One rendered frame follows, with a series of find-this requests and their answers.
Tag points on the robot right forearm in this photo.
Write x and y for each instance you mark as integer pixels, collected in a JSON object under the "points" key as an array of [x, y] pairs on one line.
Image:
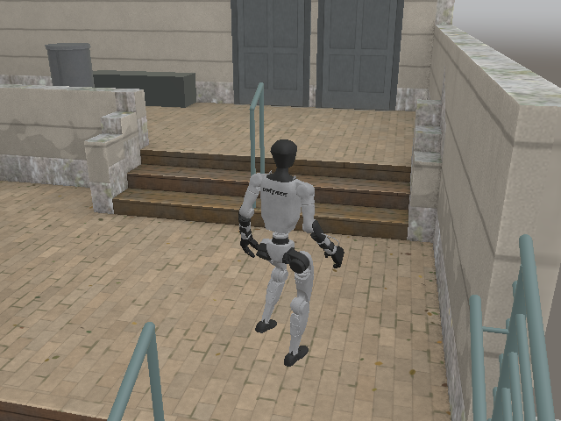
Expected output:
{"points": [[322, 240]]}

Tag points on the right robot upper arm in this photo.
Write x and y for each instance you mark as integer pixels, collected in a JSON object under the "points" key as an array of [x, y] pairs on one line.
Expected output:
{"points": [[306, 192]]}

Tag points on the left robot hand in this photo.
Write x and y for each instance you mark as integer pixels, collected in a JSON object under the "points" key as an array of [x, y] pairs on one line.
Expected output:
{"points": [[245, 242]]}

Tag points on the right robot hand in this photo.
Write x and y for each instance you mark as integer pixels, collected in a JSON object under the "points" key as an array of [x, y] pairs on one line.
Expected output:
{"points": [[337, 257]]}

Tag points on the left robot upper arm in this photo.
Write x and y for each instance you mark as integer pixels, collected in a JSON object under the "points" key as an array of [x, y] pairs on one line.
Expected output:
{"points": [[251, 195]]}

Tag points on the robot left forearm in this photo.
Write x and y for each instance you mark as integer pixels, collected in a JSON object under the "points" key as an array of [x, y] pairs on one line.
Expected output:
{"points": [[244, 226]]}

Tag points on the humanoid robot head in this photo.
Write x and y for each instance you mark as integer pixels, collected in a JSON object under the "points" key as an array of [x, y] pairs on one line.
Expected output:
{"points": [[283, 152]]}

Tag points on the robot right thigh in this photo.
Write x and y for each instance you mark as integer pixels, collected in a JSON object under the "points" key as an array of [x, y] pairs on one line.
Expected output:
{"points": [[302, 264]]}

